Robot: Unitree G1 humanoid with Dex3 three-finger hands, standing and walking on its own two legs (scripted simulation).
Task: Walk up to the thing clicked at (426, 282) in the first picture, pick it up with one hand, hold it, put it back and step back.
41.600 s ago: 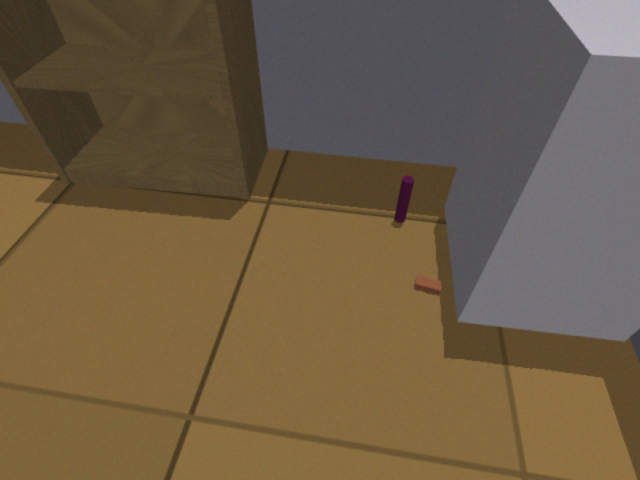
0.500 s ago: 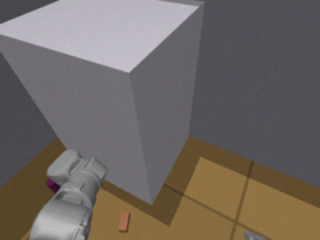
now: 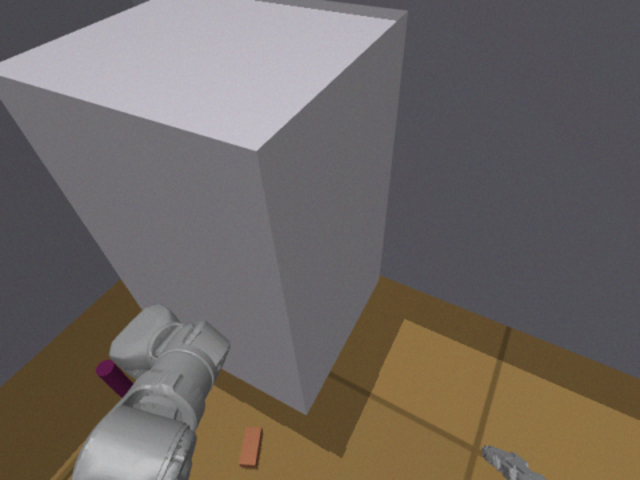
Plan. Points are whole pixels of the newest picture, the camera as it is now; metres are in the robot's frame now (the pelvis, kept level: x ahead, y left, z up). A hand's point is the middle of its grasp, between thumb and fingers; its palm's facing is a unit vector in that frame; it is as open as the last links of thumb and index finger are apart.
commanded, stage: hold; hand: left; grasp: from above
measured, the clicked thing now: (251, 446) +0.40 +0.25 -0.75
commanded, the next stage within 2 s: crouch in 0.12 s
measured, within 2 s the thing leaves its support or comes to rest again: neither
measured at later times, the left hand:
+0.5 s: hand (184, 369) +0.31 +0.22 -0.06, palm faces -0.25 -0.41 -0.88, open 5.2 cm
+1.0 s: hand (214, 400) +0.35 +0.23 -0.28, palm faces -0.16 -0.38 -0.91, open 6.3 cm
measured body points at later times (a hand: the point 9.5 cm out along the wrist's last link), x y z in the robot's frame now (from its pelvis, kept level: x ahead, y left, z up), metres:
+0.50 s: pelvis +0.00 +0.00 +0.00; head +0.03 -0.01 +0.45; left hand +0.32 +0.23 -0.01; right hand +0.12 -0.26 -0.13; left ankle +0.01 +0.13 -0.73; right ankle -0.02 -0.11 -0.73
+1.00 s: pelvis -0.07 +0.01 -0.17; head +0.11 +0.03 +0.25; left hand +0.36 +0.25 -0.23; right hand -0.02 -0.27 -0.29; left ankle +0.01 +0.13 -0.73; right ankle -0.02 -0.11 -0.73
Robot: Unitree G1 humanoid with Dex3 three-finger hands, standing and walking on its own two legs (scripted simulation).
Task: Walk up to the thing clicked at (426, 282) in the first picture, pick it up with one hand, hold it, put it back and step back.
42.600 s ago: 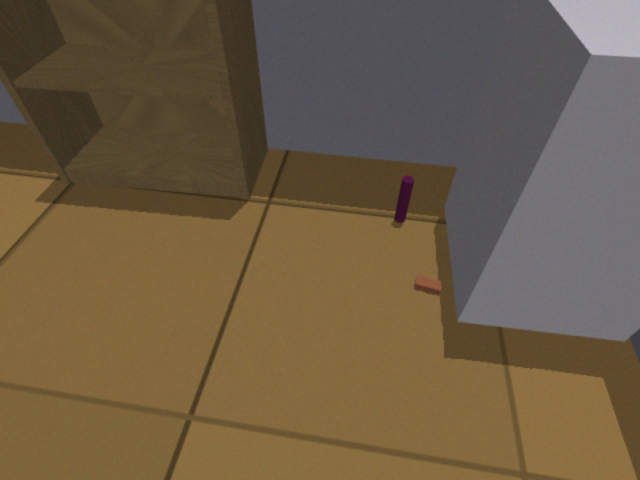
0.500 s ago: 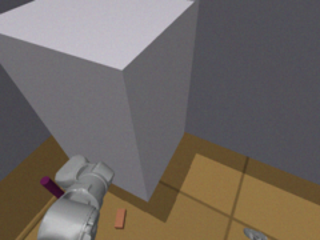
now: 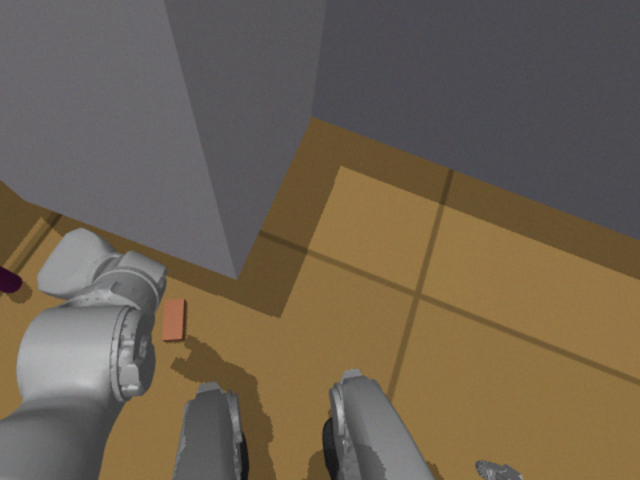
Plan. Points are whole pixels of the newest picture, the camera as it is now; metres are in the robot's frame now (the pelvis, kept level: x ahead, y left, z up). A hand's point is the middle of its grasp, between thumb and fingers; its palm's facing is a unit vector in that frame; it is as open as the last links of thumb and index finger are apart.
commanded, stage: crouch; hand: left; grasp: from above
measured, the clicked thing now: (174, 320) +0.45 +0.26 -0.58
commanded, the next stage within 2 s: go down in 1.36 s
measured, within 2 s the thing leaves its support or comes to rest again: neither
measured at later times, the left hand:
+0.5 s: hand (151, 282) +0.46 +0.24 -0.30, palm faces -0.18 -0.40 -0.90, open 6.9 cm
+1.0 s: hand (157, 286) +0.49 +0.25 -0.40, palm faces -0.19 -0.39 -0.90, open 5.4 cm
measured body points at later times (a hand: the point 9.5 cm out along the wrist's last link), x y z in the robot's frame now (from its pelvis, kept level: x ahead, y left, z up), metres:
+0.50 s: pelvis -0.03 +0.00 -0.18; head +0.21 +0.02 +0.21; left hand +0.47 +0.26 -0.25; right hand -0.02 -0.25 -0.31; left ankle +0.06 +0.13 -0.56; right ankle +0.05 -0.11 -0.56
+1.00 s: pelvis -0.03 +0.00 -0.25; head +0.24 +0.02 +0.11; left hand +0.49 +0.27 -0.35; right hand -0.05 -0.26 -0.36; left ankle +0.06 +0.13 -0.56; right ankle +0.05 -0.11 -0.56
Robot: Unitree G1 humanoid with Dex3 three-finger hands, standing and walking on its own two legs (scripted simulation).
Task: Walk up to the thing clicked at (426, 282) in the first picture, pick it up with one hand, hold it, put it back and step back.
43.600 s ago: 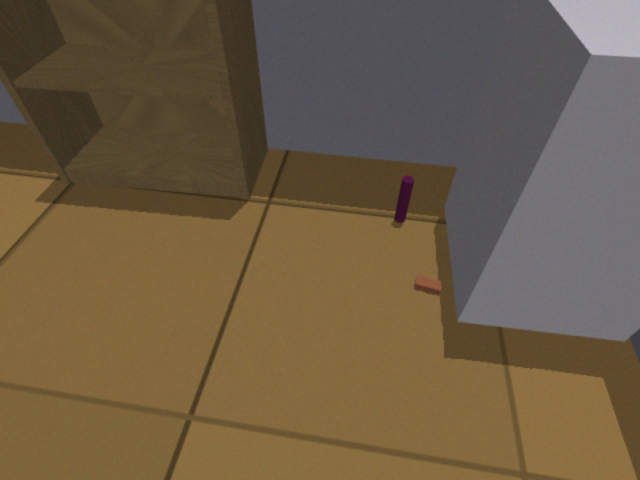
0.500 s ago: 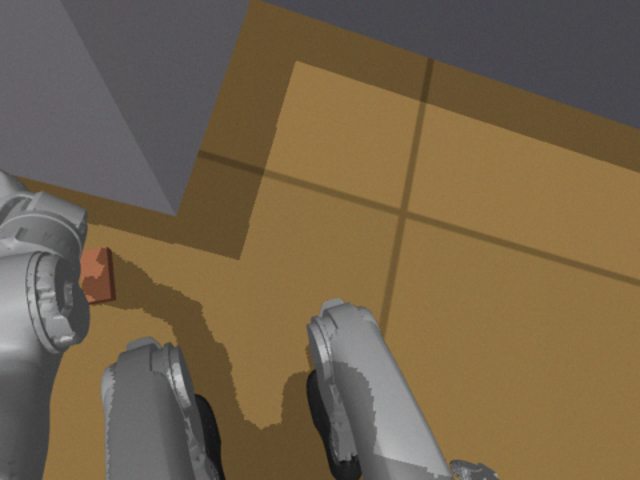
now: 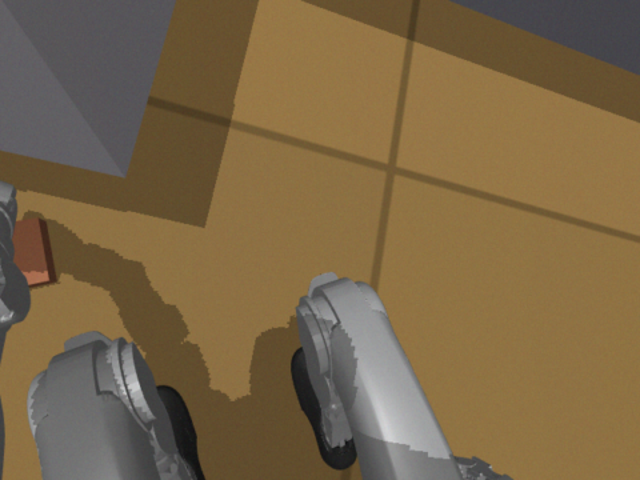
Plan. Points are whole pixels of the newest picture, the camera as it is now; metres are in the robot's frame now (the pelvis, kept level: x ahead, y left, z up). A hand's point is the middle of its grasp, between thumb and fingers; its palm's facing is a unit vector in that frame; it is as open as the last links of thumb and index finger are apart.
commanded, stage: crouch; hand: left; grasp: from above
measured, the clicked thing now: (30, 253) +0.45 +0.31 -0.33
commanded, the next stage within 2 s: go down in 0.36 s
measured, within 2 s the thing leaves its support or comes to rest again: neither
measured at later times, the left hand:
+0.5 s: hand out of the picture +0.48 +0.33 -0.18, palm faces -0.15 -0.40 -0.90, open 4.2 cm
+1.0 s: hand out of the picture +0.47 +0.33 -0.18, palm faces -0.21 -0.40 -0.89, open 6.4 cm
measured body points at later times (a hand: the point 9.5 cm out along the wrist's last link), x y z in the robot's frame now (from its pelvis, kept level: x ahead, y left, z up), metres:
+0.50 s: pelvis +0.00 +0.00 -0.02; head +0.27 +0.06 +0.33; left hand +0.49 +0.34 -0.13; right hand +0.00 -0.25 -0.11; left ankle +0.08 +0.14 -0.31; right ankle +0.09 -0.10 -0.31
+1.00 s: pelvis +0.00 +0.00 -0.02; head +0.27 +0.07 +0.33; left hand +0.48 +0.35 -0.13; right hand +0.00 -0.25 -0.11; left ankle +0.08 +0.14 -0.31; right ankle +0.09 -0.10 -0.31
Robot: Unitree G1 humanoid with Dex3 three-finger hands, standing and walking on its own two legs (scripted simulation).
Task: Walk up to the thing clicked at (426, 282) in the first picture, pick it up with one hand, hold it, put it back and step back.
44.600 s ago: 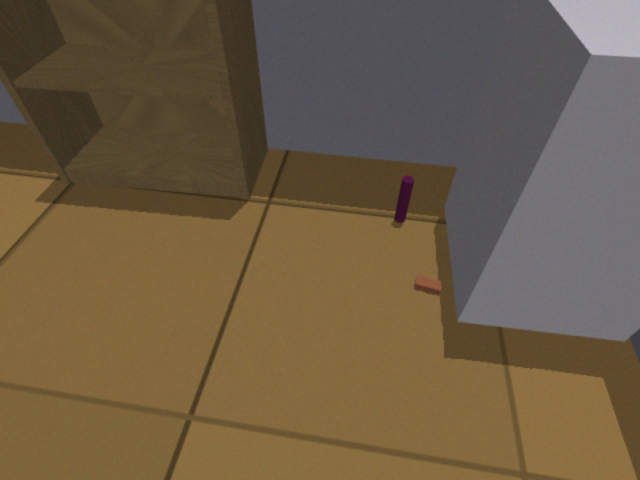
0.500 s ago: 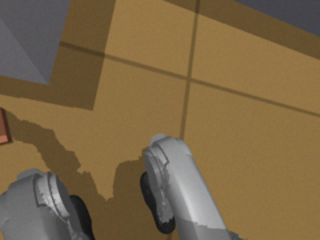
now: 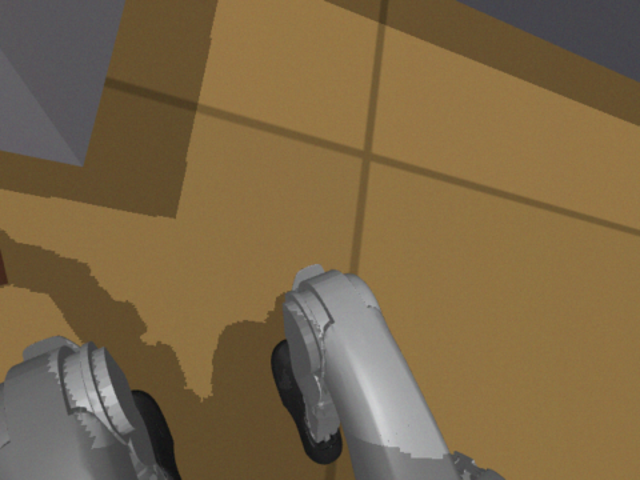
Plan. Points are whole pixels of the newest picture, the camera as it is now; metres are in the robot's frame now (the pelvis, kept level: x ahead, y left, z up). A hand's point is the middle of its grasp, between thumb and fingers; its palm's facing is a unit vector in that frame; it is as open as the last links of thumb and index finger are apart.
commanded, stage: lower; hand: left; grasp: from above
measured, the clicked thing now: out of the picture +0.44 +0.33 -0.31
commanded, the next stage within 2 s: rest in 0.10 s
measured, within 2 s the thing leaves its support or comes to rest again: neither
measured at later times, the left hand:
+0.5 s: hand out of the picture +0.47 +0.33 -0.21, palm faces -0.19 -0.41 -0.90, open 6.5 cm
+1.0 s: hand out of the picture +0.48 +0.33 -0.24, palm faces -0.18 -0.41 -0.89, open 7.3 cm
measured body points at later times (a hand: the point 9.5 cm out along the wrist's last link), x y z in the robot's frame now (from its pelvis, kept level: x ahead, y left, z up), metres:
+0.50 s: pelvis +0.00 +0.00 +0.00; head +0.30 +0.08 +0.33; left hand +0.48 +0.35 -0.16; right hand -0.01 -0.24 -0.06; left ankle +0.08 +0.14 -0.29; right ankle +0.10 -0.10 -0.29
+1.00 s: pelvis +0.00 +0.01 +0.01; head +0.31 +0.11 +0.31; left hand +0.49 +0.35 -0.19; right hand -0.01 -0.23 -0.04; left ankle +0.08 +0.14 -0.29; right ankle +0.10 -0.10 -0.29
